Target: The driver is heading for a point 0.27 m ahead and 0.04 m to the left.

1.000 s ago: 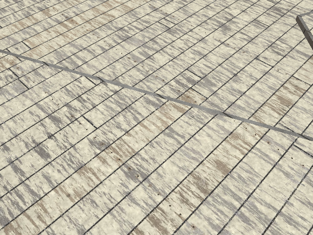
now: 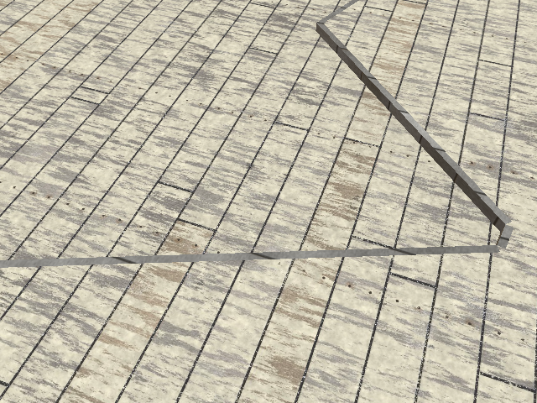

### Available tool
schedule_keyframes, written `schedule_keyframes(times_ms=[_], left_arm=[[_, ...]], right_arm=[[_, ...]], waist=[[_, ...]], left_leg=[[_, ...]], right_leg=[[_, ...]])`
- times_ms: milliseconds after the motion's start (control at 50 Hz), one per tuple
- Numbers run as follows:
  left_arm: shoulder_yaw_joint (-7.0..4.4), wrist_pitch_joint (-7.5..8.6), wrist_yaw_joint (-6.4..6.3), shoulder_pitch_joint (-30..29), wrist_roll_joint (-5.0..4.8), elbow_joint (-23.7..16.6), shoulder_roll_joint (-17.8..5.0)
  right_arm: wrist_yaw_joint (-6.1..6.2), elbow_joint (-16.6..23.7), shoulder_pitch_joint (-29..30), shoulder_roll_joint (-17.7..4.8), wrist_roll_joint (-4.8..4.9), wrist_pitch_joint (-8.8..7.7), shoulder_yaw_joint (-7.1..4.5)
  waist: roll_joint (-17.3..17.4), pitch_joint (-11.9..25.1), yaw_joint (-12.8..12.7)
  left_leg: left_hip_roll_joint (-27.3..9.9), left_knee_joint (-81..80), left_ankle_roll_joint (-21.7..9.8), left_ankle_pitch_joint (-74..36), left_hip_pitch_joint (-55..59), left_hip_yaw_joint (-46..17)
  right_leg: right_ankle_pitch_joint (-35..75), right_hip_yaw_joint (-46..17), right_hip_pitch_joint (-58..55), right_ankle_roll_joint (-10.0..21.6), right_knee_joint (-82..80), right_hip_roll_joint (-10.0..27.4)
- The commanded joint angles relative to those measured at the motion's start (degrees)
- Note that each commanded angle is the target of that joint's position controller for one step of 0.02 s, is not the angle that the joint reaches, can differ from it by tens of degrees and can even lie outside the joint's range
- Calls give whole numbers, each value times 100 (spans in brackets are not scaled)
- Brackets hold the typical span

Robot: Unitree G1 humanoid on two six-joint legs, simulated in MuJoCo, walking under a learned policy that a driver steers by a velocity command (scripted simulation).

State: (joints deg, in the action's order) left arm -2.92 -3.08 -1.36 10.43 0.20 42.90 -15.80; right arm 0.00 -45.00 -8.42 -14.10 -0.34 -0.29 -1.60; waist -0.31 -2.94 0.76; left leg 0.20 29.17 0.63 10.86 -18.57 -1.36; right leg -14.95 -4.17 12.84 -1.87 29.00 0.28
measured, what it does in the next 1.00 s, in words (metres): stands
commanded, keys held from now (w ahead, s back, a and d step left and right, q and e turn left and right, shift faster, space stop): no key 1.00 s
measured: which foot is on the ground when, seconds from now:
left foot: down 0.00-1.00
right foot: down 0.00-1.00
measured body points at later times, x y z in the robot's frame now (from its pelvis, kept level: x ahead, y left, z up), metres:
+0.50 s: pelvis +0.02 -0.02 +0.00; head +0.03 -0.03 +0.45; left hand +0.10 +0.23 -0.13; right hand +0.11 -0.29 -0.13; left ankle +0.05 +0.13 -0.73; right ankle -0.01 -0.14 -0.73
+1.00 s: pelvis +0.02 -0.02 +0.00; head +0.03 -0.02 +0.45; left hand +0.04 +0.23 -0.15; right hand +0.07 -0.28 -0.15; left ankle +0.05 +0.13 -0.73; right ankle -0.01 -0.14 -0.73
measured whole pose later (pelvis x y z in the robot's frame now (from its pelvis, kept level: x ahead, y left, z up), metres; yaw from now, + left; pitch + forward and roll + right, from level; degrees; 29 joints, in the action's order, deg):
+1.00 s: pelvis +0.02 -0.02 +0.00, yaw +1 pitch -2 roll +0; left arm -0.6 0.6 -1.6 15.9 0.2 59.5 -12.2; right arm 2.7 -63.1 -10.4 -13.1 0.0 0.9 -2.1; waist 0.4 -2.2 0.5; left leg -1.6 27.3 2.7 12.2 -13.5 -3.1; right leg -18.2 -2.3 7.3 0.6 27.1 -1.5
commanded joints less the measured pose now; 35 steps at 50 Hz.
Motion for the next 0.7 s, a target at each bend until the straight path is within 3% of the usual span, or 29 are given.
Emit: schedule_keyframes(times_ms=[20, 40, 60, 100, 160, 340, 700], left_arm=[[-178, 93, 20, 41, 107, -233, -759], [-92, 149, 61, -75, 131, -276, -475], [-71, 198, 64, -86, 150, -222, -436], [-81, 308, 56, -14, 113, -141, -535], [-54, 375, 25, 216, 67, 7, -498], [-17, 413, 18, 361, 28, 352, -405], [52, 407, -15, 568, 3, 1147, -343]], right_arm=[[-37, 263, -48, -503, -124, -167, -93], [-28, 246, 167, -590, -145, -160, -104], [-8, 192, 200, -615, -116, -147, -124], [51, 91, 105, -671, -75, -108, -144], [87, -75, 15, -644, -45, -99, -150], [163, -602, -63, -676, -2, -34, -190], [271, -1372, -125, -641, 29, 66, -188]], waist=[[-632, 726, 172], [-548, 496, 70], [-497, 372, 69], [-467, 179, 66], [-332, 178, 31], [-30, 271, -5], [-19, 166, -10]], left_leg=[[-181, -420, -1, 455, 513, -82], [-167, -335, 115, 226, 726, -81], [-177, -305, 89, 101, 752, -100], [-217, -288, 26, -183, 737, -156], [-232, -299, 27, -371, 767, -169], [-264, -295, 95, -885, 975, -187], [-229, -373, 69, -893, 1045, -131]], right_leg=[[33, -628, 10, 671, -699, 667], [-536, -612, 360, 630, -860, 553], [-656, -528, 462, 512, -896, 465], [-307, -472, 516, 391, -844, 402], [83, -401, 391, 359, -729, 342], [836, -257, 120, 375, -633, 228], [951, -42, 32, 326, -738, 82]])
